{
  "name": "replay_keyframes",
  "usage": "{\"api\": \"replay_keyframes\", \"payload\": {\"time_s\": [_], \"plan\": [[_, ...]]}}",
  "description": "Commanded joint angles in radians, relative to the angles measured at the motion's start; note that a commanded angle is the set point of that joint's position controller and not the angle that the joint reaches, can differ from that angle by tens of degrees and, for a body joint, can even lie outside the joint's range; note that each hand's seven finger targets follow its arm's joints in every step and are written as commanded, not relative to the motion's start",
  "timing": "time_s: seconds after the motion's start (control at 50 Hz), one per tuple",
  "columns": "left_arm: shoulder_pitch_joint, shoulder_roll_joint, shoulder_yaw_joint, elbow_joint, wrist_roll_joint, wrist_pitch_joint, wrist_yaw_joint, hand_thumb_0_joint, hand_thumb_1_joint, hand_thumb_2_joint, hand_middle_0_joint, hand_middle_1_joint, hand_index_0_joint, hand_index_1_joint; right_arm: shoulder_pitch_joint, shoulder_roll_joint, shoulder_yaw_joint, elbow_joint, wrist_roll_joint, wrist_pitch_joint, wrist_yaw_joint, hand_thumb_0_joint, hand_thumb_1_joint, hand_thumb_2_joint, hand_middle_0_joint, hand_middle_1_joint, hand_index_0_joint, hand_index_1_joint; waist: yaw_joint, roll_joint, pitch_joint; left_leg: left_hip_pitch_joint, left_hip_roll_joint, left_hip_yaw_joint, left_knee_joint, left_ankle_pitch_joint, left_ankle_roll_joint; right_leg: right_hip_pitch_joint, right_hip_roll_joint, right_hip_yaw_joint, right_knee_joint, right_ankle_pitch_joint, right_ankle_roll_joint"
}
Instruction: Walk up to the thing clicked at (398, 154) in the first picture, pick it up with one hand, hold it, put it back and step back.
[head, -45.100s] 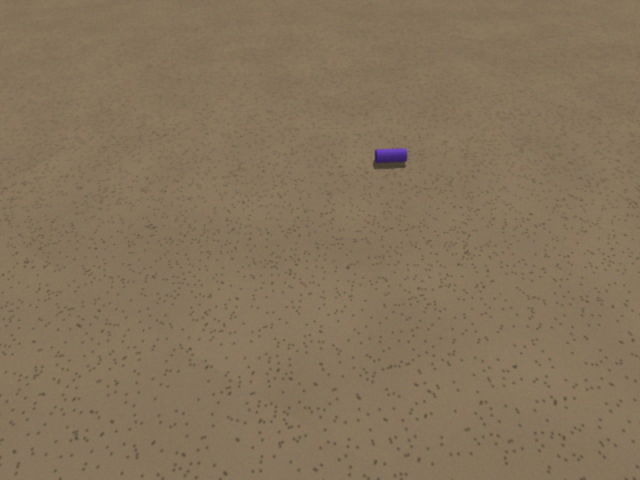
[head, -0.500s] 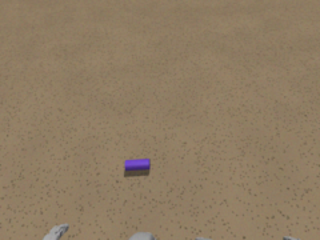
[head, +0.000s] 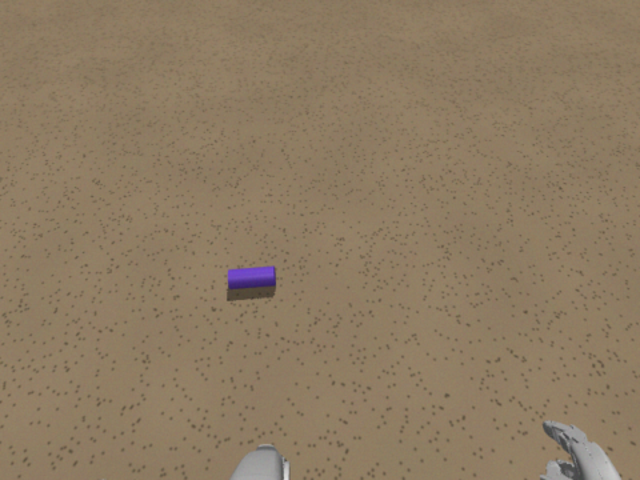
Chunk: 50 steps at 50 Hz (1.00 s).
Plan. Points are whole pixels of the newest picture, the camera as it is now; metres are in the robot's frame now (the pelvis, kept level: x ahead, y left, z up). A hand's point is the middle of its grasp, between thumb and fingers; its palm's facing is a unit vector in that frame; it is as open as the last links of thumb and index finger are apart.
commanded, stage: step back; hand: left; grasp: from above
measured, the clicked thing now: (252, 277) +0.78 +0.28 -0.72
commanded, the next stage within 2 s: stand in 1.82 s
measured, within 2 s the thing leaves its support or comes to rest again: neither
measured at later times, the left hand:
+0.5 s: hand out of the picture -0.07 +0.25 -0.13, palm faces +0.10 -0.92 -0.38, open 7.4 cm
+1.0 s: hand out of the picture -0.26 +0.23 -0.13, palm faces +0.12 -0.90 -0.43, open 7.4 cm
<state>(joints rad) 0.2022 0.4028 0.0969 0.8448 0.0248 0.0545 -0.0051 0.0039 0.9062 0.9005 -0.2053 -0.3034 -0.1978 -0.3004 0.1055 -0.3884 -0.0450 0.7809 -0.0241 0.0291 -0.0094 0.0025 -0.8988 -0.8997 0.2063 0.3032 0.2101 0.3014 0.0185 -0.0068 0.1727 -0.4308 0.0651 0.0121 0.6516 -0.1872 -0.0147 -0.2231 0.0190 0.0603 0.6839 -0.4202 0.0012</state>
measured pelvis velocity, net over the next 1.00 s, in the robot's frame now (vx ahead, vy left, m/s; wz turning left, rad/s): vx -0.29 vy -0.06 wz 0.12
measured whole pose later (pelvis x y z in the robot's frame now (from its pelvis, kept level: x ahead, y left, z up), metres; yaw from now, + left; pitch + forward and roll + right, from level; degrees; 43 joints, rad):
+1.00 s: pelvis -0.29 -0.06 +0.01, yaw +7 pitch -3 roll +1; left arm 0.23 0.39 0.08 0.93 0.05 0.00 -0.01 0.00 0.90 0.90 -0.21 -0.30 -0.20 -0.30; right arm 0.26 -0.39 -0.07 1.00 -0.03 0.02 0.02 0.01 -0.90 -0.90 0.20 0.30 0.20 0.30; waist 0.03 0.00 0.08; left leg -0.23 -0.04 -0.04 0.59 -0.34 0.00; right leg -0.27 -0.06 -0.03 0.67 -0.35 -0.01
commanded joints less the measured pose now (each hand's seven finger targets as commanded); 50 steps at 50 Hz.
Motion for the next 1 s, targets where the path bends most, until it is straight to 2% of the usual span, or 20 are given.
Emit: {"api": "replay_keyframes", "payload": {"time_s": [0.0,0.02,0.1,0.22,0.3,0.32,0.34,0.36,0.4,0.44,0.54,0.64,0.66,0.68,0.7,0.76,0.86,0.94,0.96,0.98], "plan": [[0.111,0.302,0.086,-0.056,0.023,-0.035,0.006,0.0,0.9,0.9,-0.2,-0.3,-0.2,-0.3,0.013,-0.158,-0.05,-0.083,0.018,0.0,-0.019,0.0,-0.9,-0.9,0.2,0.3,0.2,0.3,0.016,-0.21,-0.197,-0.193,-0.143,-0.099,0.177,-0.301,0.026,0.113,-0.285,0.4,-0.353,0.119,-0.142],[0.034,0.38,0.097,-0.097,0.026,-0.033,0.01,0.0,0.9,0.9,-0.2,-0.3,-0.2,-0.3,-0.035,-0.194,-0.068,-0.077,0.014,0.002,-0.037,0.0,-0.9,-0.9,0.2,0.3,0.2,0.3,0.065,-0.304,-0.153,-0.095,-0.148,-0.145,0.431,-0.441,0.004,-0.164,-0.459,0.541,-0.405,0.178,-0.309],[-0.144,0.222,0.058,-0.135,0.018,-0.04,0.028,0.0,0.9,0.9,-0.2,-0.3,-0.2,-0.3,0.098,-0.189,-0.056,-0.003,0.03,-0.007,-0.033,0.0,-0.9,-0.9,0.2,0.3,0.2,0.3,-0.053,-0.148,-0.126,-0.053,-0.186,-0.16,0.57,-0.269,0.008,-0.125,-0.231,0.126,-0.239,0.481,-0.18],[-0.014,0.217,0.047,-0.133,0.019,-0.032,0.046,0.0,0.9,0.9,-0.2,-0.3,-0.2,-0.3,0.066,-0.168,-0.046,-0.02,0.009,-0.014,-0.025,0.0,-0.9,-0.9,0.2,0.3,0.2,0.3,0.041,-0.172,-0.182,-0.041,-0.113,-0.077,0.209,-0.347,-0.001,0.14,-0.286,0.156,-0.161,0.653,-0.21],[-0.067,0.222,0.032,-0.147,-0.005,-0.012,0.035,0.0,0.9,0.9,-0.2,-0.3,-0.2,-0.3,0.19,-0.172,-0.06,0.041,0.004,-0.018,-0.017,0.0,-0.9,-0.9,0.2,0.3,0.2,0.3,-0.024,-0.145,-0.239,0.192,-0.097,0.001,-0.217,-0.06,0.033,0.057,-0.241,0.124,-0.071,0.506,-0.144],[-0.052,0.194,0.019,-0.154,-0.006,-0.009,0.032,0.0,0.9,0.9,-0.2,-0.3,-0.2,-0.3,0.187,-0.217,-0.075,0.042,-0.004,-0.019,-0.018,0.0,-0.9,-0.9,0.2,0.3,0.2,0.3,-0.018,-0.051,-0.244,0.257,0.005,-0.159,-0.24,0.002,0.077,-0.064,-0.184,0.096,-0.009,0.348,-0.089],[-0.042,0.148,0.007,-0.164,-0.011,-0.01,0.031,0.0,0.9,0.9,-0.2,-0.3,-0.2,-0.3,0.14,-0.311,-0.092,0.021,-0.017,-0.018,-0.014,0.0,-0.9,-0.9,0.2,0.3,0.2,0.3,-0.009,0.171,-0.222,0.297,0.223,-0.452,-0.285,0.121,0.189,-0.268,-0.03,-0.016,0.168,0.046,-0.028],[-0.127,0.188,0.033,-0.168,-0.011,-0.009,0.045,0.0,0.9,0.9,-0.2,-0.3,-0.2,-0.3,0.111,-0.38,-0.101,0.002,-0.008,-0.017,-0.006,0.0,-0.9,-0.9,0.2,0.3,0.2,0.3,-0.067,0.246,-0.21,0.126,0.356,-0.573,-0.327,0.254,0.33,-0.208,0.037,0.005,0.391,-0.248,-0.007],[-0.113,0.177,0.034,-0.132,-0.013,0.0,0.047,0.0,0.9,0.9,-0.2,-0.3,-0.2,-0.3,0.044,-0.289,-0.076,0.002,-0.017,-0.027,-0.016,0.0,-0.9,-0.9,0.2,0.3,0.2,0.3,-0.017,0.077,-0.193,0.118,0.26,-0.379,-0.261,0.398,0.289,-0.219,0.073,0.152,0.592,-0.181,-0.027],[-0.032,0.182,0.037,-0.089,-0.021,0.001,0.042,0.0,0.9,0.9,-0.2,-0.3,-0.2,-0.3,-0.009,-0.253,-0.062,-0.013,-0.015,-0.026,-0.024,0.0,-0.9,-0.9,0.2,0.3,0.2,0.3,0.025,0.101,-0.159,0.093,0.203,-0.261,-0.238,0.357,0.246,-0.221,0.075,0.117,0.647,-0.11,-0.02],[-0.028,0.156,0.023,-0.076,-0.004,-0.025,0.024,0.0,0.9,0.9,-0.2,-0.3,-0.2,-0.3,0.068,-0.231,-0.068,-0.006,-0.017,-0.015,-0.016,0.0,-0.9,-0.9,0.2,0.3,0.2,0.3,-0.036,0.163,-0.209,0.319,0.18,-0.237,-0.198,0.234,0.261,-0.211,0.023,0.012,0.249,-0.114,0.026],[0.11,0.169,0.031,0.036,0.012,-0.063,0.022,0.0,0.9,0.9,-0.2,-0.3,-0.2,-0.3,0.041,-0.244,-0.067,0.004,-0.008,0.014,-0.001,0.0,-0.9,-0.9,0.2,0.3,0.2,0.3,0.008,0.151,-0.256,0.125,0.111,-0.164,-0.098,-0.069,0.151,0.13,0.017,-0.05,-0.299,0.085,-0.041],[0.118,0.23,0.051,0.036,0.026,-0.068,0.022,0.0,0.9,0.9,-0.2,-0.3,-0.2,-0.3,0.041,-0.186,-0.05,-0.006,-0.003,0.013,0.002,0.0,-0.9,-0.9,0.2,0.3,0.2,0.3,0.007,-0.015,-0.209,-0.097,0.015,-0.12,0.032,-0.243,0.084,0.188,-0.108,0.207,-0.329,-0.049,-0.085],[0.059,0.334,0.072,0.004,0.025,-0.065,0.022,0.0,0.9,0.9,-0.2,-0.3,-0.2,-0.3,-0.031,-0.158,-0.047,-0.031,0.002,0.01,-0.009,0.0,-0.9,-0.9,0.2,0.3,0.2,0.3,0.059,-0.201,-0.159,-0.095,-0.104,-0.115,0.197,-0.379,0.024,-0.086,-0.372,0.489,-0.429,-0.216,-0.222],[-0.044,0.376,0.076,-0.025,0.029,-0.069,0.027,0.0,0.9,0.9,-0.2,-0.3,-0.2,-0.3,-0.047,-0.212,-0.069,-0.019,0.0,0.015,-0.013,0.0,-0.9,-0.9,0.2,0.3,0.2,0.3,0.043,-0.205,-0.07,-0.036,-0.071,-0.218,0.381,-0.365,0.001,-0.292,-0.464,0.587,-0.485,-0.301,-0.296],[-0.128,0.244,0.046,-0.034,0.022,-0.083,0.031,0.0,0.9,0.9,-0.2,-0.3,-0.2,-0.3,0.049,-0.201,-0.062,0.05,0.013,-0.003,-0.007,0.0,-0.9,-0.9,0.2,0.3,0.2,0.3,-0.028,-0.075,-0.058,-0.053,-0.132,-0.183,0.434,-0.223,0.006,-0.176,-0.263,0.235,-0.352,-0.025,-0.19],[-0.008,0.255,0.054,0.006,0.033,-0.091,0.016,0.0,0.9,0.9,-0.2,-0.3,-0.2,-0.3,0.019,-0.184,-0.055,0.06,-0.011,-0.03,0.018,0.0,-0.9,-0.9,0.2,0.3,0.2,0.3,0.055,-0.174,-0.077,-0.058,-0.076,-0.084,0.121,-0.3,-0.009,-0.001,-0.255,0.244,-0.373,-0.303,-0.176],[-0.028,0.241,0.033,0.006,0.016,-0.071,0.005,0.0,0.9,0.9,-0.2,-0.3,-0.2,-0.3,0.108,-0.165,-0.061,0.124,-0.007,-0.06,0.017,0.0,-0.9,-0.9,0.2,0.3,0.2,0.3,0.004,-0.141,-0.127,0.219,-0.109,0.016,-0.273,-0.177,0.022,-0.024,-0.224,0.135,-0.256,-0.05,-0.146],[-0.011,0.202,0.011,0.006,0.015,-0.068,0.003,0.0,0.9,0.9,-0.2,-0.3,-0.2,-0.3,0.142,-0.186,-0.076,0.141,-0.013,-0.069,0.012,0.0,-0.9,-0.9,0.2,0.3,0.2,0.3,-0.019,-0.082,-0.158,0.362,-0.075,-0.07,-0.306,-0.132,0.045,-0.121,-0.185,0.082,-0.154,0.047,-0.109],[-0.018,0.141,-0.008,-0.001,0.0,-0.071,-0.001,0.0,0.9,0.9,-0.2,-0.3,-0.2,-0.3,0.16,-0.248,-0.087,0.138,-0.017,-0.075,0.007,0.0,-0.9,-0.9,0.2,0.3,0.2,0.3,-0.032,0.106,-0.175,0.432,0.113,-0.407,-0.365,-0.317,0.117,-0.289,-0.079,-0.011,-0.013,0.012,-0.035]]}}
